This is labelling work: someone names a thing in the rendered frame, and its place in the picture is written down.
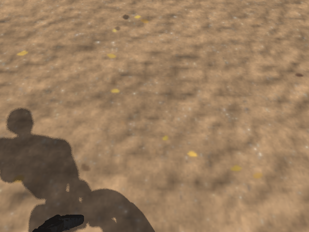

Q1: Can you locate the robot left hand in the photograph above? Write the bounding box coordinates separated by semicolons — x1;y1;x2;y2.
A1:
32;215;84;232

